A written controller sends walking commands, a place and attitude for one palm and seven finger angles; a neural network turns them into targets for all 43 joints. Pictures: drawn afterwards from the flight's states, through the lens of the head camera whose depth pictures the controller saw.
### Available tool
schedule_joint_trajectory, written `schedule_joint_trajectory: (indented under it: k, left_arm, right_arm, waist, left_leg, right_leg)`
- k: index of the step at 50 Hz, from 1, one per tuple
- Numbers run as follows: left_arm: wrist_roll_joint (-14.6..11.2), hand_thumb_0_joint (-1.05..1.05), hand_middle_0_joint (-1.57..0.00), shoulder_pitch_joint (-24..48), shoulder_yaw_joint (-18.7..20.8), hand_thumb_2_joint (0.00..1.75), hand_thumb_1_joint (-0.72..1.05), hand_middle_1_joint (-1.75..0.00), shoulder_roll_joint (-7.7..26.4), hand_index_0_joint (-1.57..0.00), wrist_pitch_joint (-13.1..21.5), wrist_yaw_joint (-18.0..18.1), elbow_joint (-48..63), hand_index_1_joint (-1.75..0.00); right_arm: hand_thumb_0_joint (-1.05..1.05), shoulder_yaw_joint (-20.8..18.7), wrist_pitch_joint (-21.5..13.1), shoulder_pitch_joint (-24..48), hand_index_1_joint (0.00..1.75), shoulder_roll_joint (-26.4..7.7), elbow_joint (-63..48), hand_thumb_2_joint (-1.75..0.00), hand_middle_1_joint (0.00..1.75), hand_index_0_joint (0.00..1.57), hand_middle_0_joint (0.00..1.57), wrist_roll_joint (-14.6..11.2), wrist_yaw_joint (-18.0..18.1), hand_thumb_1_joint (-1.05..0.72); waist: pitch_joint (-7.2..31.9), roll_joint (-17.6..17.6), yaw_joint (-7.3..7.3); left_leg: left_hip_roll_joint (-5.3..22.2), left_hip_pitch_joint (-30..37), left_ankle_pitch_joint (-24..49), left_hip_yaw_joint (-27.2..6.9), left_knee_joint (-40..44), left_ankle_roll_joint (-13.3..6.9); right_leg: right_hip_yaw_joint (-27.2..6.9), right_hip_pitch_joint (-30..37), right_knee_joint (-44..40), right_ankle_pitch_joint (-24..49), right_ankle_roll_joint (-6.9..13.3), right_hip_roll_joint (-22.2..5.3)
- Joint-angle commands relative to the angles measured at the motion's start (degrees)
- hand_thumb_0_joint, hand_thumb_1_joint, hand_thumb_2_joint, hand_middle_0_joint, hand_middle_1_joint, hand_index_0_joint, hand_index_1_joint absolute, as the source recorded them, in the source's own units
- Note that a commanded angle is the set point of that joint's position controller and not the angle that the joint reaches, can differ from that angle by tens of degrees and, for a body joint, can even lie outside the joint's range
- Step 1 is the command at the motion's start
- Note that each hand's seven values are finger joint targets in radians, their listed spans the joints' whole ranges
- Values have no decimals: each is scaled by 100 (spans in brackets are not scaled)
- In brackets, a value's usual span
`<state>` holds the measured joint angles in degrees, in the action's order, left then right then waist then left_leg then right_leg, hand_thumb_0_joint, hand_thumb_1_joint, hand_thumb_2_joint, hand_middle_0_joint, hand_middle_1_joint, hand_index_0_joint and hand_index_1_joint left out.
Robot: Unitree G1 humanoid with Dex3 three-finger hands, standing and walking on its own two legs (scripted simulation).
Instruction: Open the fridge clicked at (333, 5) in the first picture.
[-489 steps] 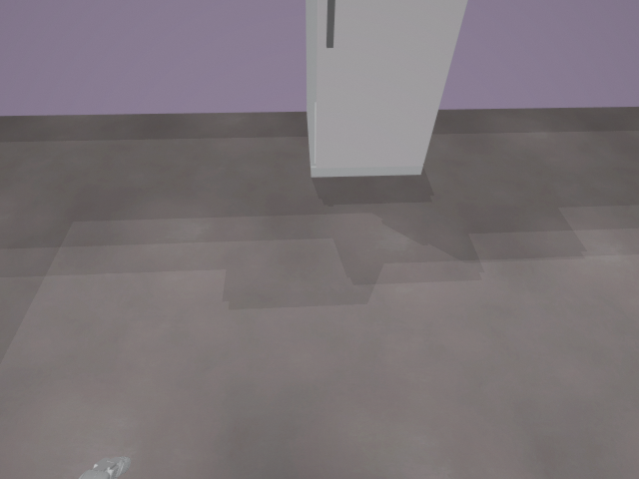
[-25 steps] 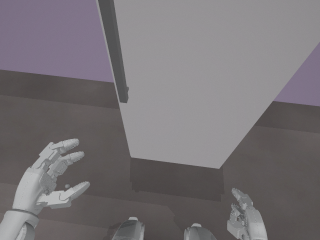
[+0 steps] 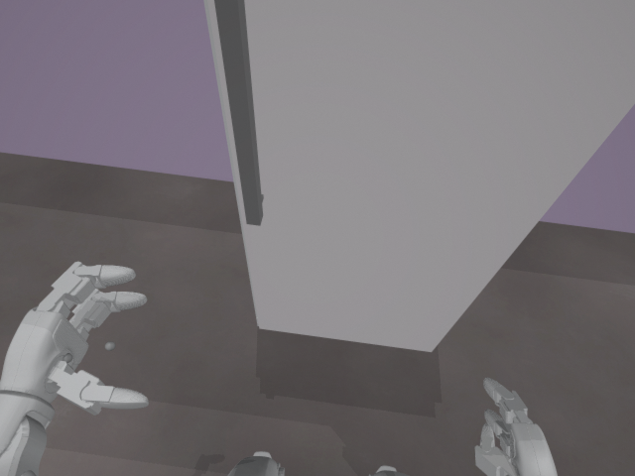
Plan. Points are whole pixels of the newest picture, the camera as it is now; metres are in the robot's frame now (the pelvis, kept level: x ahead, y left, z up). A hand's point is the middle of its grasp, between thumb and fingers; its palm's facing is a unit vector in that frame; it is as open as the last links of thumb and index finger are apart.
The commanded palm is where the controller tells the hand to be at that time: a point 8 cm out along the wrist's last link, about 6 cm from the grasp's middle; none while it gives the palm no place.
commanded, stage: raise the hand to about handle height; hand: left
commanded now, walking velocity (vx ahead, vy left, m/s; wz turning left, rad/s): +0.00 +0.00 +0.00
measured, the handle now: (247, 110) +0.53 +0.14 +0.16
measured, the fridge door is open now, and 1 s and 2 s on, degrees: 0 0 0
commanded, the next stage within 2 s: move the hooked fingers beside the handle in 0.88 s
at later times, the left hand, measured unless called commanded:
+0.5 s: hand (88, 292) +0.28 +0.27 +0.10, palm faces -0.02 -1.00 -0.04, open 14.0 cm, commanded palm +0.25 +0.32 +0.10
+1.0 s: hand (98, 301) +0.27 +0.26 +0.10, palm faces -0.02 -1.00 -0.05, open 14.0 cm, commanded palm +0.25 +0.31 +0.10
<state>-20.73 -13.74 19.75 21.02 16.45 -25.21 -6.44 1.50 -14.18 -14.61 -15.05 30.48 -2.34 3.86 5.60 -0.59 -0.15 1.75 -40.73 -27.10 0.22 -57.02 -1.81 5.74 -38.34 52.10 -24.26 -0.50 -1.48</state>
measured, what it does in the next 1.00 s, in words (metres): stands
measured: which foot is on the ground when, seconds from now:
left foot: down 0.00-1.00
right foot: down 0.00-1.00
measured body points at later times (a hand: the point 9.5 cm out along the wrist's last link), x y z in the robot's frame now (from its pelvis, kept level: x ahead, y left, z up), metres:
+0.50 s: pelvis +0.01 +0.00 +0.02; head +0.05 +0.01 +0.46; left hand +0.27 +0.33 +0.10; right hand +0.17 -0.25 -0.05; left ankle +0.01 +0.09 -0.68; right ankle +0.02 -0.13 -0.68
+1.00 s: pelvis +0.00 -0.01 +0.02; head +0.04 -0.01 +0.47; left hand +0.27 +0.31 +0.10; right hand +0.17 -0.25 -0.06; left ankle +0.01 +0.09 -0.68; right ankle +0.02 -0.13 -0.68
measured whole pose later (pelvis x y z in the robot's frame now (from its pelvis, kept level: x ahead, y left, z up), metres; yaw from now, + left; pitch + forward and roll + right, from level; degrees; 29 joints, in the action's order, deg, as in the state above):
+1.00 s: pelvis +0.00 -0.01 +0.02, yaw +0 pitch +8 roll -2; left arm -21.4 -1.7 24.3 24.1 12.7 -31.2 -18.9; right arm 2.6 -13.0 -15.6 -15.5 31.7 -2.8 5.2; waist 4.3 -1.6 -0.6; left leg 1.8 -34.1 -23.9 1.0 -49.8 -1.1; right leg 5.0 -32.7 46.1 -21.6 0.1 -1.0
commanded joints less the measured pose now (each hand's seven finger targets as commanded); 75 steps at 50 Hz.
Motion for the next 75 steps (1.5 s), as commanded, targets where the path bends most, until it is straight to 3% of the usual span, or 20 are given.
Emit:
schedule_joint_trajectory:
  k: [1, 12, 16, 19, 21, 23, 31, 39, 44, 49, 51, 55, 56, 59, 61, 63, 66, 70, 73, 75]
  left_arm:
    - [-194, 0, -30, 878, 695, 30, -50, -120, 1236, -30, 204, -155, 961, -120]
    - [-216, 0, -30, 1707, 964, 30, -50, -120, 1633, -30, -63, -414, 495, -120]
    - [-271, 0, -30, 1964, 1071, 30, -50, -120, 1749, -30, -176, -537, 60, -120]
    - [-235, 0, -30, 2274, 1082, 30, -50, -120, 1859, -30, -163, -584, 112, -120]
    - [-262, 0, -30, 2074, 1058, 30, -50, -120, 1780, -30, -187, -630, -77, -120]
    - [-276, 0, -30, 1954, 982, 30, -50, -120, 1655, -30, -184, -668, -110, -120]
    - [-251, 0, -30, 2138, 1186, 30, -50, -120, 1887, -30, -50, -543, -26, -120]
    - [-224, 0, -30, 2168, 1070, 30, -50, -120, 1785, -30, 28, -576, 20, -120]
    - [-237, 0, -30, 2160, 1044, 30, -50, -120, 1744, -30, -37, -612, -172, -120]
    - [-241, 0, -30, 2210, 1045, 30, -50, -120, 1770, -30, -2, -613, -71, -120]
    - [-225, 0, -30, 2483, 953, 30, -50, -120, 1731, -30, -2, -598, -184, -120]
    - [-182, 0, -30, 2902, 823, 30, -50, -120, 1660, -30, -10, -600, -512, -120]
    - [-157, 0, -30, 3087, 875, 30, -50, -120, 1801, -30, -2, -610, -615, -120]
    - [-68, 0, -30, 3438, 886, 30, -50, -120, 1934, -30, 23, -634, -724, -120]
    - [-66, 0, -30, 3620, 944, 30, -50, -120, 2031, -30, 45, -611, -838, -120]
    - [-47, 0, -30, 3760, 871, 30, -50, -120, 1964, -30, 55, -621, -995, -120]
    - [-43, 0, -30, 3756, 924, 30, -50, -120, 2037, -30, 56, -602, -1233, -120]
    - [17, 0, -30, 3857, 788, 30, -50, -120, 1902, -30, 37, -510, -1253, -120]
    - [43, 0, -30, 3890, 995, 30, -50, -120, 2098, -30, 38, -443, -1464, -120]
    - [51, 0, -30, 4161, 867, 30, -50, -120, 1975, -30, 94, -409, -1368, -120]
  right_arm:
    - [0, -318, -312, 129, 30, -880, -799, -90, 30, 20, 20, -25, 86, -90]
    - [0, -259, -257, 109, 30, -896, -752, -90, 30, 20, 20, -55, 160, -90]
    - [0, -250, -226, 125, 30, -925, -719, -90, 30, 20, 20, -54, 195, -90]
    - [0, -255, -217, 106, 30, -918, -708, -90, 30, 20, 20, -77, 207, -90]
    - [0, -259, -232, 81, 30, -926, -724, -90, 30, 20, 20, -56, 193, -90]
    - [0, -277, -225, 71, 30, -916, -724, -90, 30, 20, 20, -74, 157, -90]
    - [0, -293, -191, 56, 30, -929, -742, -90, 30, 20, 20, -36, 139, -90]
    - [0, -292, -205, 70, 30, -896, -717, -90, 30, 20, 20, -67, 182, -90]
    - [0, -282, -200, 88, 30, -905, -728, -90, 30, 20, 20, -80, 197, -90]
    - [0, -264, -226, 110, 30, -888, -727, -90, 30, 20, 20, -74, 192, -90]
    - [0, -263, -218, 87, 30, -916, -686, -90, 30, 20, 20, -59, 217, -90]
    - [0, -262, -196, 36, 30, -925, -604, -90, 30, 20, 20, -82, 271, -90]
    - [0, -257, -179, 2, 30, -955, -565, -90, 30, 20, 20, -65, 281, -90]
    - [0, -250, -120, -13, 30, -945, -549, -90, 30, 20, 20, -76, 297, -90]
    - [0, -247, -93, -40, 30, -952, -531, -90, 30, 20, 20, -54, 302, -90]
    - [0, -234, -53, -56, 30, -935, -542, -90, 30, 20, 20, -68, 290, -90]
    - [0, -246, -3, -120, 30, -962, -544, -90, 30, 20, 20, -61, 272, -90]
    - [0, -278, 80, -183, 30, -946, -565, -90, 30, 20, 20, -78, 222, -90]
    - [0, -302, 181, -269, 30, -979, -544, -90, 30, 20, 20, -67, 205, -90]
    - [0, -305, 216, -264, 30, -953, -549, -90, 30, 20, 20, -65, 194, -90]
  waist:
    - [1079, -604, -27]
    - [1295, -570, -36]
    - [1060, -407, -33]
    - [1241, -627, -31]
    - [1204, -417, -58]
    - [1210, -434, -45]
    - [1113, -432, -82]
    - [1169, -604, -26]
    - [1068, -391, -18]
    - [1144, -562, -38]
    - [982, -346, 25]
    - [1009, -277, 105]
    - [987, -200, 111]
    - [1170, -503, 111]
    - [1230, -377, 98]
    - [1292, -545, 100]
    - [1323, -371, 54]
    - [1460, -555, 72]
    - [1476, -197, 86]
    - [1535, -333, 123]
  left_leg:
    - [-121, 1016, 1694, -334, 1144, 142]
    - [-119, 1433, 1958, -314, 1371, 140]
    - [-133, 1313, 1768, -281, 1434, 118]
    - [-128, 1528, 1924, -285, 1511, 125]
    - [-131, 1514, 2004, -273, 1508, 107]
    - [-133, 1536, 2074, -241, 1514, 111]
    - [-149, 1414, 1903, -192, 1535, 101]
    - [-145, 1522, 1787, -187, 1558, 90]
    - [-155, 1399, 1600, -193, 1581, 78]
    - [-166, 1456, 1656, -192, 1565, 86]
    - [-152, 1363, 1593, -195, 1533, 69]
    - [-159, 1336, 1330, -192, 1524, 66]
    - [-154, 1272, 1368, -188, 1490, 54]
    - [-165, 1319, 1393, -152, 1487, 65]
    - [-156, 1300, 1469, -166, 1451, 58]
    - [-163, 1308, 1470, -144, 1471, 75]
    - [-148, 1247, 1560, -160, 1462, 69]
    - [-147, 1346, 1655, -140, 1482, 85]
    - [-138, 1175, 1777, -113, 1453, 69]
    - [-142, 1215, 1656, -92, 1460, 66]
  right_leg:
    - [-99, 621, -645, 1095, 227, 295]
    - [-111, 897, -867, 1329, 212, 293]
    - [-146, 958, -1004, 1250, 217, 287]
    - [-151, 1035, -1030, 1360, 210, 265]
    - [-160, 1093, -1063, 1434, 224, 283]
    - [-152, 1090, -1064, 1538, 202, 271]
    - [-207, 1149, -1095, 1413, 229, 264]
    - [-231, 1084, -1125, 1349, 198, 253]
    - [-238, 1081, -1166, 1217, 183, 254]
    - [-248, 1097, -1145, 1273, 194, 246]
    - [-253, 1026, -1154, 1226, 198, 264]
    - [-288, 905, -1194, 992, 165, 227]
    - [-320, 956, -1200, 1016, 186, 233]
    - [-341, 945, -1149, 1043, 181, 206]
    - [-359, 1024, -1131, 1099, 199, 219]
    - [-352, 1013, -1108, 1135, 193, 209]
    - [-345, 1068, -1081, 1201, 215, 225]
    - [-318, 971, -1038, 1328, 187, 213]
    - [-338, 1134, -1023, 1539, 165, 224]
    - [-359, 1062, -1030, 1432, 150, 213]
